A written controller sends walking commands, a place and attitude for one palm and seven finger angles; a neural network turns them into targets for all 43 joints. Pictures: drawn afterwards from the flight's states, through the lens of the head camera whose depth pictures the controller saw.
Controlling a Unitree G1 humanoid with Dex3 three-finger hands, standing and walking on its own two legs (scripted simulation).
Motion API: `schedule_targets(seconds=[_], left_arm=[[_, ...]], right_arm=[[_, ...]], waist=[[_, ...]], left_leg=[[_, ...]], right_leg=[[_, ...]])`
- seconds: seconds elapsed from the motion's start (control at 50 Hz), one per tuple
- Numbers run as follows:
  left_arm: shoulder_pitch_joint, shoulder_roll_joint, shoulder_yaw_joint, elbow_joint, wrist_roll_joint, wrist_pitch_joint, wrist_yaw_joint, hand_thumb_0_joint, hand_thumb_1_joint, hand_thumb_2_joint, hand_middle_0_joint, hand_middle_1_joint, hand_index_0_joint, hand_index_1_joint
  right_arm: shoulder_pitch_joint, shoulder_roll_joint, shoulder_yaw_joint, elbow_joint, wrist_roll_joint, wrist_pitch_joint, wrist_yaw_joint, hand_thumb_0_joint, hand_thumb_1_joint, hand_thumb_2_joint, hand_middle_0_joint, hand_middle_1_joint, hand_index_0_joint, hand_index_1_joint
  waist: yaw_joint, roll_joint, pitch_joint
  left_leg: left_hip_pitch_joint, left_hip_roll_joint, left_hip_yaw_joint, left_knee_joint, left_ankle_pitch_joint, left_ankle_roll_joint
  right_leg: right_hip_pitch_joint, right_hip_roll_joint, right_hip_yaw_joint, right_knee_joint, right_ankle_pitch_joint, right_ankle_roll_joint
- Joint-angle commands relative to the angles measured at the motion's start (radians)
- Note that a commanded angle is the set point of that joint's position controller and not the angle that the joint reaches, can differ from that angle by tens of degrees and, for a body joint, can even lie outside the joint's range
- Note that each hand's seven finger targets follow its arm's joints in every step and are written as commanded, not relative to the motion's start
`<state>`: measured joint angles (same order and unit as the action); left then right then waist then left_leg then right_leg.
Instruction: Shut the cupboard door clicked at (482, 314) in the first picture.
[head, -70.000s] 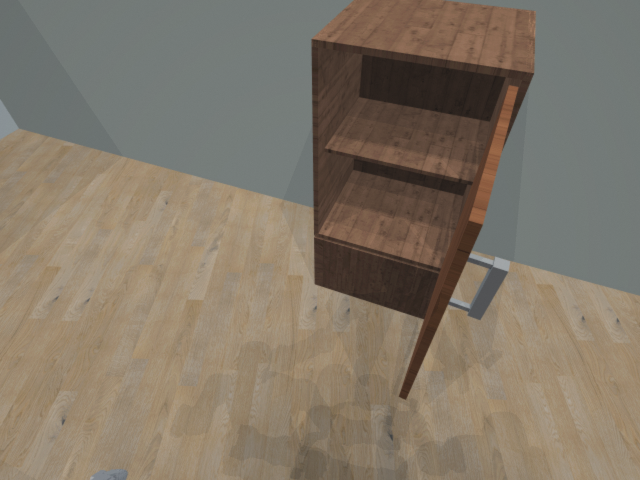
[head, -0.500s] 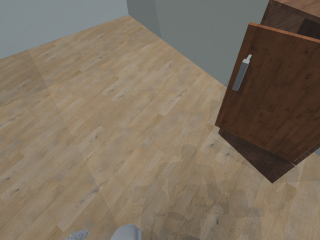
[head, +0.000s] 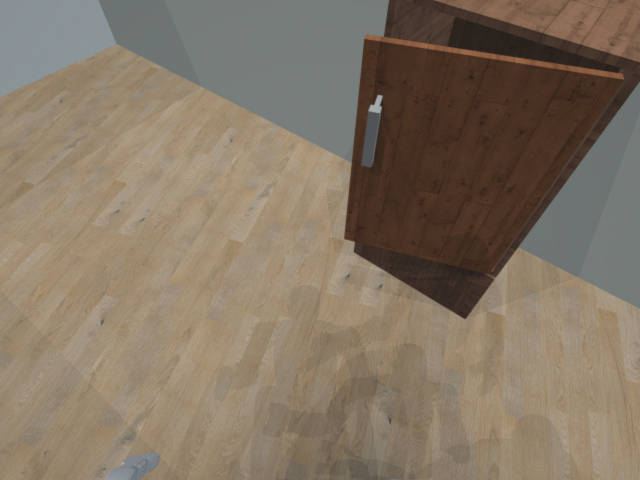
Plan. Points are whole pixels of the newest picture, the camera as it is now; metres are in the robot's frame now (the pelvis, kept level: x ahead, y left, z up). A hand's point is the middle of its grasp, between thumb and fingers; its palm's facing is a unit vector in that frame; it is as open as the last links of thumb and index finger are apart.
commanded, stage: turn to face it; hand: left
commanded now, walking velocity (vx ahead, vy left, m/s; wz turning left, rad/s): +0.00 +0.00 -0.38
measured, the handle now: (373, 131) +0.75 -0.06 -0.04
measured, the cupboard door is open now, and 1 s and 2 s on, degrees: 20 20 20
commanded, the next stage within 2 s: take the last steps up to it in 0.34 s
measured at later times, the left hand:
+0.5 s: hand out of the picture +0.13 +0.19 -0.17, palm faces -0.14 -0.97 -0.19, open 7.4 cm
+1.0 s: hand out of the picture +0.13 +0.12 -0.18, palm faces -0.19 -0.97 -0.13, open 7.4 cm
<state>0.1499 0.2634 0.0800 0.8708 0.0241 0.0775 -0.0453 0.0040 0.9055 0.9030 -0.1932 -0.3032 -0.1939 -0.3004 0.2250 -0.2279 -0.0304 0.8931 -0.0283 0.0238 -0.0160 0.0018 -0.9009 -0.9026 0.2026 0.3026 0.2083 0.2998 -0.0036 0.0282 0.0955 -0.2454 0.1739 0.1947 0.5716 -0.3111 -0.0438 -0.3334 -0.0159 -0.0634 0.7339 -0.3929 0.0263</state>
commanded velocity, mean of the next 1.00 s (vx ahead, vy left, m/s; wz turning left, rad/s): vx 0.17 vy -0.04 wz -0.18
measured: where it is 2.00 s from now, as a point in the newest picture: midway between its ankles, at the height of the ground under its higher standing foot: (365, 462)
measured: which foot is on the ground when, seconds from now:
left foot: down 0.00-0.04, up 0.06-0.36, down 0.38-0.70, up 0.72-1.00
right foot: up 0.00-0.02, down 0.04-0.38, up 0.40-0.68, down 0.70-1.00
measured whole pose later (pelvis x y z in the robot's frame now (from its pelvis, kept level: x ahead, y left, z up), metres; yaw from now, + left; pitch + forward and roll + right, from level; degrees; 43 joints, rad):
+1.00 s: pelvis +0.12 -0.05 +0.00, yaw -13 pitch +0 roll -2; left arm 0.35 0.16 0.04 1.10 0.03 -0.03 -0.01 0.00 0.90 0.90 -0.20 -0.30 -0.20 -0.30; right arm 0.21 -0.21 -0.04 1.00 -0.03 -0.01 0.01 0.00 -0.91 -0.90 0.20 0.30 0.20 0.30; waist 0.00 -0.01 0.05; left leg -0.44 0.08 0.11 0.67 -0.28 -0.02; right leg -0.01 0.03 -0.06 0.37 -0.37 -0.03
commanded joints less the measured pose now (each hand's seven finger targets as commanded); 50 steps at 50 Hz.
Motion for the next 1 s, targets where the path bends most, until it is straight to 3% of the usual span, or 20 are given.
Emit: schedule_targets(seconds=[0.0, 0.02, 0.04, 0.06, 0.12, 0.24, 0.3, 0.32, 0.34, 0.36, 0.38, 0.46, 0.54, 0.62, 0.64, 0.68, 0.7, 0.8, 0.92, 0.98], left_arm=[[0.143, 0.205, 0.040, -0.028, 0.008, -0.056, 0.025, 0.000, 0.900, 0.900, -0.200, -0.300, -0.200, -0.300], [0.185, 0.259, 0.043, -0.011, -0.003, -0.058, 0.035, 0.000, 0.900, 0.900, -0.200, -0.300, -0.200, -0.300], [0.173, 0.238, 0.044, -0.013, -0.002, -0.058, 0.048, 0.000, 0.900, 0.900, -0.200, -0.300, -0.200, -0.300], [0.129, 0.215, 0.042, -0.014, -0.001, -0.060, 0.057, 0.000, 0.900, 0.900, -0.200, -0.300, -0.200, -0.300], [0.019, 0.144, 0.018, -0.044, -0.002, -0.059, 0.060, 0.000, 0.900, 0.900, -0.200, -0.300, -0.200, -0.300], [0.035, 0.158, 0.023, -0.022, 0.005, -0.058, 0.057, 0.000, 0.900, 0.900, -0.200, -0.300, -0.200, -0.300], [0.008, 0.141, 0.022, -0.010, -0.005, -0.052, 0.058, 0.000, 0.900, 0.900, -0.200, -0.300, -0.200, -0.300], [0.012, 0.106, 0.015, -0.014, -0.011, -0.047, 0.057, 0.000, 0.900, 0.900, -0.200, -0.300, -0.200, -0.300], [0.059, 0.049, 0.004, -0.019, -0.017, -0.041, 0.050, 0.000, 0.900, 0.900, -0.200, -0.300, -0.200, -0.300], [0.065, 0.036, 0.001, -0.031, -0.017, -0.039, 0.048, 0.000, 0.900, 0.900, -0.200, -0.300, -0.200, -0.300], [0.034, 0.053, 0.003, -0.036, -0.006, -0.032, 0.048, 0.000, 0.900, 0.900, -0.200, -0.300, -0.200, -0.300], [0.030, 0.025, 0.003, 0.003, -0.005, -0.033, 0.027, 0.000, 0.900, 0.900, -0.200, -0.300, -0.200, -0.300], [-0.017, 0.006, -0.007, 0.001, -0.001, -0.040, 0.005, 0.000, 0.900, 0.900, -0.200, -0.300, -0.200, -0.300], [0.082, 0.017, 0.001, 0.049, 0.002, -0.057, -0.006, 0.000, 0.900, 0.900, -0.200, -0.300, -0.200, -0.300], [0.143, 0.050, 0.011, 0.070, 0.004, -0.065, -0.001, 0.000, 0.900, 0.900, -0.200, -0.300, -0.200, -0.300], [0.268, 0.186, 0.037, 0.109, 0.005, -0.075, 0.024, 0.000, 0.900, 0.900, -0.200, -0.300, -0.200, -0.300], [0.268, 0.159, 0.031, 0.116, -0.001, -0.084, 0.036, 0.000, 0.900, 0.900, -0.200, -0.300, -0.200, -0.300], [0.148, 0.055, -0.004, 0.113, -0.001, -0.118, 0.046, 0.000, 0.900, 0.900, -0.200, -0.300, -0.200, -0.300], [0.192, 0.068, -0.008, 0.182, -0.001, -0.130, 0.049, 0.000, 0.900, 0.900, -0.200, -0.300, -0.200, -0.300], [0.178, 0.044, -0.010, 0.197, -0.011, -0.126, 0.049, 0.000, 0.900, 0.900, -0.200, -0.300, -0.200, -0.300]], right_arm=[[-0.010, -0.135, -0.051, -0.085, 0.017, -0.009, 0.001, 0.000, -0.900, -0.900, 0.200, 0.300, 0.200, 0.300], [-0.079, -0.116, -0.037, -0.121, 0.016, 0.000, -0.002, 0.000, -0.900, -0.900, 0.200, 0.300, 0.200, 0.300], [-0.095, -0.114, -0.035, -0.118, 0.016, 0.006, -0.013, 0.000, -0.900, -0.900, 0.200, 0.300, 0.200, 0.300], [-0.082, -0.117, -0.035, -0.100, 0.016, 0.006, -0.019, 0.000, -0.900, -0.900, 0.200, 0.300, 0.200, 0.300], [-0.029, -0.113, -0.032, -0.047, 0.012, 0.007, -0.007, 0.000, -0.900, -0.900, 0.200, 0.300, 0.200, 0.300], [-0.018, -0.080, -0.025, -0.038, 0.017, 0.002, -0.003, 0.000, -0.900, -0.900, 0.200, 0.300, 0.200, 0.300], [0.074, -0.076, -0.021, -0.003, 0.017, -0.011, -0.011, 0.000, -0.900, -0.900, 0.200, 0.300, 0.200, 0.300], [0.103, -0.107, -0.024, 0.008, 0.014, -0.022, -0.014, 0.000, -0.900, -0.900, 0.200, 0.300, 0.200, 0.300], [0.109, -0.187, -0.035, 0.005, 0.001, -0.029, -0.018, 0.000, -0.900, -0.900, 0.200, 0.300, 0.200, 0.300], [0.109, -0.236, -0.044, -0.013, -0.005, -0.023, -0.023, 0.000, -0.900, -0.900, 0.200, 0.300, 0.200, 0.300], [0.100, -0.232, -0.041, -0.010, -0.009, -0.027, -0.028, 0.000, -0.900, -0.900, 0.200, 0.300, 0.200, 0.300], [0.045, -0.164, -0.024, -0.010, -0.014, -0.031, -0.032, 0.000, -0.900, -0.900, 0.200, 0.300, 0.200, 0.300], [0.095, -0.188, -0.042, 0.033, -0.016, -0.030, -0.023, 0.000, -0.900, -0.900, 0.200, 0.300, 0.200, 0.300], [0.069, -0.194, -0.053, 0.057, -0.006, -0.030, -0.015, 0.000, -0.900, -0.900, 0.200, 0.300, 0.200, 0.300], [0.056, -0.170, -0.049, 0.055, -0.001, -0.033, -0.012, 0.000, -0.900, -0.900, 0.200, 0.300, 0.200, 0.300], [-0.073, -0.075, -0.020, -0.022, 0.006, -0.038, 0.005, 0.000, -0.900, -0.900, 0.200, 0.300, 0.200, 0.300], [-0.112, -0.102, -0.029, -0.023, 0.003, -0.035, 0.002, 0.000, -0.900, -0.900, 0.200, 0.300, 0.200, 0.300], [-0.024, -0.055, -0.029, 0.037, -0.004, -0.036, 0.025, 0.000, -0.900, -0.900, 0.200, 0.300, 0.200, 0.300], [-0.038, -0.024, -0.019, 0.031, 0.003, -0.054, 0.028, 0.000, -0.900, -0.900, 0.200, 0.300, 0.200, 0.300], [0.125, -0.061, -0.026, 0.096, -0.004, -0.073, 0.014, 0.000, -0.900, -0.900, 0.200, 0.300, 0.200, 0.300]], waist=[[0.067, -0.213, -0.183], [0.101, -0.300, -0.156], [0.084, -0.248, -0.141], [0.061, -0.328, -0.143], [0.005, -0.206, -0.156], [0.014, -0.181, -0.128], [-0.028, -0.159, -0.143], [-0.038, -0.071, -0.145], [-0.020, 0.156, -0.150], [-0.026, 0.238, -0.135], [-0.031, 0.239, -0.113], [-0.007, 0.143, -0.124], [-0.044, 0.148, -0.104], [0.002, 0.094, -0.104], [0.034, 0.016, -0.101], [0.120, -0.302, -0.035], [0.107, -0.252, 0.007], [-0.002, -0.147, 0.007], [-0.005, -0.133, -0.017], [-0.077, -0.063, -0.086]], left_leg=[[-0.255, -0.015, 0.022, 0.239, -0.052, -0.012], [-0.347, -0.093, -0.070, 0.443, -0.343, -0.029], [-0.403, -0.084, -0.172, 0.541, -0.305, -0.021], [-0.441, -0.077, -0.197, 0.593, -0.274, -0.026], [-0.314, -0.070, -0.179, 0.539, -0.122, -0.038], [-0.185, -0.124, -0.138, 0.226, -0.099, -0.027], [0.003, -0.141, -0.130, -0.058, 0.093, -0.016], [0.106, -0.086, -0.192, -0.172, 0.170, 0.004], [0.156, 0.099, -0.398, -0.215, 0.283, 0.086], [0.093, 0.246, -0.524, -0.279, 0.281, 0.192], [0.044, 0.261, -0.555, -0.298, 0.290, 0.230], [0.101, 0.143, -0.323, -0.254, 0.364, 0.187], [0.091, 0.150, -0.300, -0.293, 0.044, 0.173], [-0.023, 0.105, -0.232, -0.210, -0.139, 0.123], [-0.122, 0.053, -0.173, -0.118, -0.173, 0.090], [-0.459, -0.122, -0.051, 0.312, -0.338, 0.019], [-0.498, -0.096, -0.144, 0.437, -0.270, 0.025], [-0.364, -0.065, -0.133, 0.406, -0.050, 0.012], [-0.242, -0.098, -0.078, 0.113, 0.025, 0.022], [0.087, -0.133, -0.078, -0.065, 0.163, 0.045]], right_leg=[[0.402, -0.245, 0.311, -0.405, 0.457, -0.121], [0.326, -0.382, 0.451, -0.407, 0.686, -0.224], [0.315, -0.354, 0.437, -0.392, 0.715, -0.257], [0.321, -0.328, 0.444, -0.381, 0.702, -0.260], [0.216, -0.228, 0.263, -0.356, 0.629, -0.218], [0.166, -0.212, 0.300, -0.367, 0.514, -0.222], [0.101, -0.169, 0.291, -0.292, 0.449, -0.161], [0.014, -0.115, 0.261, -0.226, 0.346, -0.115], [-0.092, 0.010, 0.164, -0.094, 0.100, -0.056], [-0.111, 0.051, 0.083, 0.080, -0.164, -0.029], [-0.134, 0.043, 0.111, 0.235, -0.221, -0.027], [-0.143, 0.008, 0.074, 0.275, -0.109, -0.008], [-0.073, 0.013, 0.008, 0.060, -0.093, -0.024], [0.172, 0.050, -0.042, -0.275, 0.073, -0.045], [0.291, 0.012, 0.020, -0.373, 0.056, -0.065], [0.402, -0.329, 0.504, -0.600, -0.170, -0.246], [0.338, -0.338, 0.539, -0.601, -0.140, -0.292], [0.213, -0.214, 0.227, -0.554, 0.162, -0.249], [0.282, -0.204, 0.165, -0.483, 0.413, -0.224], [0.172, -0.125, 0.100, -0.236, 0.503, -0.167]])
